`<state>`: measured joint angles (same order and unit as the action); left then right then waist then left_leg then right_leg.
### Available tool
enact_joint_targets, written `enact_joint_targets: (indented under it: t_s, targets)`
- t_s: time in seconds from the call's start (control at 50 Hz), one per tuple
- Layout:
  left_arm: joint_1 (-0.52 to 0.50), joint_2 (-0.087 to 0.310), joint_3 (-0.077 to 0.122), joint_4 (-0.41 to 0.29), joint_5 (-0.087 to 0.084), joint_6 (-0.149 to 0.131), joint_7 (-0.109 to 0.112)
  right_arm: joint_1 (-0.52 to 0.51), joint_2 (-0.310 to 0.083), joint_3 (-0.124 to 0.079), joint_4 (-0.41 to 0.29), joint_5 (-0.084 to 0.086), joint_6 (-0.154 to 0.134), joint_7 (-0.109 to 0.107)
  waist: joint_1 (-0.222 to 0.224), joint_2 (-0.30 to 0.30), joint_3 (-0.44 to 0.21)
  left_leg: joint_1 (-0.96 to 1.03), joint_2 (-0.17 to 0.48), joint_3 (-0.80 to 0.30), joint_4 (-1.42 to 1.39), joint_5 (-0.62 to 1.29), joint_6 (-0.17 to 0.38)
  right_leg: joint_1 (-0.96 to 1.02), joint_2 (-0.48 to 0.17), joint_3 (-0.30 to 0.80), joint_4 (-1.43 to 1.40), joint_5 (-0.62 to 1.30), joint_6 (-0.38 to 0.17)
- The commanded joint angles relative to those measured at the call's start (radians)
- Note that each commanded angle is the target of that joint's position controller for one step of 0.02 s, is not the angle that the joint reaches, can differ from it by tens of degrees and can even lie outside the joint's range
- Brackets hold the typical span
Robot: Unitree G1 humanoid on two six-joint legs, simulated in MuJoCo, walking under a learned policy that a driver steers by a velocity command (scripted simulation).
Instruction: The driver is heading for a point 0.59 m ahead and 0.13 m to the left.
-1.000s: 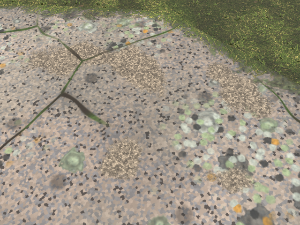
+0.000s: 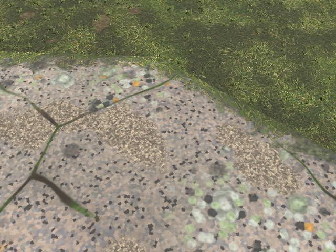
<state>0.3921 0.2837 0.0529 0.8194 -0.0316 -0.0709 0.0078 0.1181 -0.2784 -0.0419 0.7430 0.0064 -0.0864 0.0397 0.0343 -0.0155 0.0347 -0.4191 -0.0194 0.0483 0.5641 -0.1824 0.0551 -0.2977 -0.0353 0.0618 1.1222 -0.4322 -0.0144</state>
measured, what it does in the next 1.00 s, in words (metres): walks ahead, turning left: right foot, then left foot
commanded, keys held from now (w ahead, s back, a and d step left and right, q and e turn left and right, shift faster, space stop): w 0.30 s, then w+q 0.48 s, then no key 0.22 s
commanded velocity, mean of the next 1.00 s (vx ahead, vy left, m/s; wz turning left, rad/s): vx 0.45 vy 0.00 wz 0.23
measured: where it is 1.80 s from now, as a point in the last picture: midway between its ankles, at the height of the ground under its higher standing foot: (172, 211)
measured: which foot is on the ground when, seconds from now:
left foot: down 0.00-0.44, up 0.46-0.92, down 0.94-1.00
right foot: up 0.00-0.42, down 0.44-0.94, up 0.96-1.00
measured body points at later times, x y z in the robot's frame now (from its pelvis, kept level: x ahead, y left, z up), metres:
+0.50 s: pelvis +0.27 -0.05 +0.00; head +0.31 -0.06 +0.45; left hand +0.47 +0.21 -0.08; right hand +0.29 -0.33 -0.14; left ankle +0.10 +0.09 -0.66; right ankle +0.37 -0.15 -0.73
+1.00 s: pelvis +0.51 +0.02 -0.01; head +0.55 +0.05 +0.44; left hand +0.48 +0.31 -0.14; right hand +0.78 -0.16 -0.10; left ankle +0.60 +0.14 -0.73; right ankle +0.39 -0.15 -0.67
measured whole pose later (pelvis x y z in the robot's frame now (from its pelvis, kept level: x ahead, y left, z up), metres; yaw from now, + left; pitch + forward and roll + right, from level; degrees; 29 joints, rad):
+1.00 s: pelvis +0.51 +0.02 -0.01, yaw +17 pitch +2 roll -2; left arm 0.26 0.29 0.07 0.87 -0.01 -0.06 0.01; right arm 0.06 -0.27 -0.06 0.70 -0.01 -0.03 0.03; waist 0.04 0.01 0.08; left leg -0.50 -0.01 0.03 0.60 -0.12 0.06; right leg -0.17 -0.06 -0.10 0.95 -0.56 0.05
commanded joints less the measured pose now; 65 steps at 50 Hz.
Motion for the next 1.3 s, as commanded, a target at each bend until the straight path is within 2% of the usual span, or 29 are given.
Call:
enact_joint_targets:
  t_s: [0.02, 0.1, 0.22, 0.32, 0.38, 0.42, 0.44, 0.46, 0.48, 0.5, 0.54, 0.58, 0.64, 0.74, 0.78, 0.84, 0.9, 0.92, 0.94, 0.96, 0.98, 1.0, 1.02, 1.04, 1.06, 1.1, 1.14, 1.26, 1.3]
  targets:
    - [-0.057, 0.114, 0.031, -0.101, 0.011, -0.025, 0.004, 0.098, -0.113, -0.031, -0.016, -0.018, -0.006, -0.003, -0.047, 0.104, -0.061, 0.300, 0.262, -0.394, -0.355, -0.097, 0.163, -0.360, -0.107, 0.025, 0.071, 0.130, -0.023]
    - [-0.054, 0.071, 0.025, -0.093, 0.023, 0.009, 0.008, 0.092, -0.118, -0.036, 0.008, -0.010, -0.028, -0.007, -0.009, 0.100, -0.026, 0.192, 0.234, -0.265, -0.445, 0.035, 0.196, -0.328, -0.124, 0.009, -0.033, 0.233, 0.008]
    - [-0.271, 0.036, 0.007, -0.149, 0.026, -0.015, -0.008, 0.176, -0.154, -0.042, 0.048, 0.004, -0.015, -0.030, -0.077, 0.060, 0.026, 0.254, 0.199, -0.137, -0.461, 0.150, 0.160, -0.359, -0.093, -0.031, -0.410, 0.522, 0.030]
    - [-0.414, 0.043, 0.001, -0.203, 0.014, -0.028, -0.038, 0.273, -0.175, -0.048, 0.094, 0.017, 0.011, -0.035, -0.127, 0.056, 0.057, 0.383, 0.251, -0.151, -0.402, 0.161, 0.151, -0.355, -0.055, -0.041, -0.568, 0.499, 0.010]
    - [-0.380, 0.080, 0.014, -0.208, 0.015, -0.038, -0.048, 0.269, -0.193, -0.056, 0.102, 0.021, 0.029, -0.042, -0.081, 0.084, 0.030, 0.447, 0.279, -0.198, -0.310, 0.270, 0.127, -0.269, -0.024, -0.039, -0.626, 0.384, -0.019]
    - [-0.163, 0.148, 0.051, -0.151, 0.020, -0.043, -0.036, 0.241, -0.177, -0.047, 0.095, 0.014, 0.035, -0.043, 0.038, 0.079, -0.115, 0.386, 0.201, -0.152, -0.052, 0.484, 0.082, 0.070, 0.012, -0.076, -0.662, 0.376, -0.065]
    - [0.021, 0.222, 0.072, -0.125, 0.038, -0.041, -0.023, 0.238, -0.111, -0.021, 0.064, -0.008, 0.032, -0.042, 0.108, -0.009, -0.287, 0.191, 0.132, -0.106, 0.254, 0.273, 0.040, 0.389, -0.162, 0.092, -0.610, 0.394, -0.128]
    - [0.069, 0.295, 0.087, -0.104, 0.047, -0.033, -0.025, 0.380, 0.008, 0.012, 0.048, 0.006, 0.012, -0.037, 0.039, -0.290, -0.426, -0.197, -0.032, -0.077, 0.596, -0.342, -0.025, 0.717, -0.398, 0.547, -0.708, 0.188, -0.273]
    - [0.072, 0.184, 0.061, -0.113, 0.042, -0.031, -0.024, 0.329, -0.105, -0.013, 0.068, 0.033, 0.000, -0.036, 0.085, -0.200, -0.406, -0.296, 0.006, -0.196, 0.719, -0.390, -0.024, 0.678, -0.385, 0.622, -0.793, 0.056, -0.255]
    - [0.005, 0.140, 0.045, -0.116, 0.037, -0.032, -0.019, 0.237, -0.160, -0.032, 0.040, 0.048, -0.004, -0.037, 0.082, -0.147, -0.252, -0.354, 0.050, -0.182, 0.744, -0.306, -0.019, 0.560, -0.355, 0.457, -0.809, 0.083, -0.209]
    - [-0.113, 0.089, 0.029, -0.115, 0.039, -0.034, -0.020, 0.164, -0.139, -0.036, 0.024, 0.026, 0.005, -0.042, 0.027, -0.074, -0.112, -0.298, 0.122, -0.157, 0.662, -0.165, -0.029, 0.322, -0.281, 0.252, -0.868, 0.240, -0.177]
    - [-0.162, 0.063, 0.026, -0.108, 0.048, -0.047, -0.026, 0.205, -0.102, -0.040, 0.036, 0.031, 0.033, -0.038, -0.022, -0.098, -0.076, -0.198, 0.150, -0.158, 0.624, -0.102, -0.037, 0.204, -0.242, 0.127, -0.936, 0.315, -0.170]
    - [-0.178, 0.086, 0.039, -0.083, 0.047, -0.060, -0.021, 0.174, -0.065, -0.039, 0.016, 0.025, 0.061, -0.040, -0.043, -0.061, -0.018, -0.228, 0.158, -0.158, 0.565, -0.038, -0.053, 0.149, -0.243, 0.004, -0.989, 0.423, -0.181]
    - [-0.159, 0.123, 0.053, -0.054, 0.046, -0.047, -0.002, 0.051, -0.041, -0.031, -0.027, 0.018, 0.055, -0.016, -0.013, -0.036, 0.024, -0.244, 0.149, -0.114, 0.288, 0.193, -0.054, 0.189, -0.214, -0.167, -1.006, 0.480, -0.158]
    - [-0.130, 0.141, 0.060, -0.041, 0.039, -0.038, 0.003, -0.023, -0.031, -0.025, -0.054, 0.015, 0.053, -0.003, 0.016, -0.021, 0.047, -0.238, 0.141, -0.072, 0.204, 0.221, -0.042, 0.219, -0.228, -0.206, -1.006, 0.483, -0.154]
    - [-0.099, 0.154, 0.065, -0.013, 0.017, -0.015, 0.006, -0.091, -0.023, -0.021, -0.096, 0.006, 0.049, 0.009, 0.024, -0.021, 0.070, -0.204, 0.103, -0.031, 0.089, 0.172, -0.018, 0.280, -0.243, -0.234, -0.926, 0.714, -0.142]
    - [-0.127, 0.195, 0.074, -0.005, -0.006, 0.003, 0.014, -0.002, -0.077, -0.047, -0.095, -0.006, 0.048, 0.013, -0.050, -0.073, -0.025, -0.041, 0.022, 0.013, 0.024, 0.088, 0.030, 0.344, -0.242, -0.240, -0.736, 1.027, -0.103]
    - [-0.150, 0.189, 0.071, -0.007, -0.010, 0.008, 0.015, 0.122, -0.114, -0.070, -0.058, -0.007, 0.047, 0.009, -0.122, -0.055, -0.096, 0.122, -0.019, 0.030, -0.058, 0.178, 0.056, 0.326, -0.201, -0.263, -0.580, 1.038, -0.071]
    - [-0.117, 0.159, 0.059, -0.005, 0.005, 0.006, 0.016, 0.211, -0.181, -0.093, -0.035, -0.011, 0.051, -0.008, -0.157, 0.003, -0.164, 0.333, 0.011, -0.026, -0.084, 0.454, 0.082, 0.203, -0.146, -0.284, -0.384, 0.875, -0.017]
    - [-0.035, 0.053, 0.024, -0.033, 0.063, -0.003, 0.005, 0.240, -0.273, -0.103, -0.036, -0.028, 0.058, -0.030, -0.088, 0.269, -0.289, 0.697, 0.273, -0.338, 0.049, 0.985, 0.217, -0.155, -0.026, -0.273, -0.011, -0.009, 0.053]
    - [0.037, 0.054, 0.005, -0.004, 0.034, -0.013, -0.008, 0.229, -0.234, -0.075, -0.059, -0.029, 0.052, -0.023, -0.083, 0.255, -0.519, 0.793, 0.458, -0.651, -0.049, 0.943, 0.381, -0.253, 0.048, -0.053, 0.212, -0.315, 0.076]
    - [-0.051, 0.131, 0.029, 0.005, -0.005, -0.008, -0.012, 0.209, -0.175, -0.061, -0.059, -0.022, 0.053, -0.013, -0.121, 0.102, -0.471, 0.701, 0.394, -0.531, -0.093, 0.857, 0.335, -0.259, 0.000, 0.026, 0.226, -0.261, 0.069]
    - [-0.124, 0.114, 0.024, -0.021, -0.013, -0.002, -0.007, 0.145, -0.146, -0.054, -0.048, -0.007, 0.049, -0.011, -0.099, 0.090, -0.321, 0.591, 0.343, -0.418, -0.113, 0.735, 0.284, -0.327, -0.034, -0.002, 0.169, -0.207, 0.060]
    - [-0.162, 0.104, 0.024, -0.014, 0.008, 0.007, 0.007, 0.091, -0.107, -0.041, -0.046, -0.001, 0.045, -0.012, -0.079, 0.034, -0.224, 0.458, 0.304, -0.362, -0.152, 0.649, 0.245, -0.325, -0.062, -0.010, 0.099, -0.148, 0.062]
    - [-0.162, 0.108, 0.029, -0.011, 0.022, 0.023, 0.019, 0.046, -0.084, -0.033, -0.045, -0.007, 0.043, -0.015, -0.046, 0.042, -0.187, 0.333, 0.283, -0.322, -0.187, 0.609, 0.226, -0.249, -0.083, 0.001, 0.040, -0.092, 0.063]
    - [-0.111, 0.088, 0.030, 0.008, 0.026, 0.054, 0.030, -0.003, -0.090, -0.036, -0.040, -0.029, 0.039, -0.016, 0.002, 0.085, -0.173, 0.182, 0.259, -0.273, -0.247, 0.550, 0.220, -0.113, -0.079, -0.006, -0.046, -0.025, 0.069]
    - [-0.106, 0.063, 0.025, 0.023, 0.028, 0.064, 0.038, -0.015, -0.090, -0.037, -0.022, -0.033, 0.034, -0.024, 0.013, 0.090, -0.179, 0.138, 0.241, -0.221, -0.267, 0.537, 0.216, -0.057, -0.071, -0.012, -0.165, 0.012, 0.071]
    - [-0.204, 0.063, 0.023, 0.037, 0.030, 0.082, 0.035, -0.017, -0.079, -0.030, 0.029, -0.028, 0.055, -0.044, -0.024, 0.116, -0.122, 0.097, 0.206, -0.214, -0.338, 0.008, 0.165, 0.032, -0.054, -0.026, -0.423, 0.160, 0.057]
    - [-0.199, 0.048, 0.020, 0.051, 0.038, 0.077, 0.030, -0.031, -0.061, -0.021, 0.043, -0.018, 0.062, -0.044, -0.005, 0.106, -0.086, 0.074, 0.183, -0.216, -0.323, -0.147, 0.128, 0.099, -0.036, -0.048, -0.567, 0.224, 0.041]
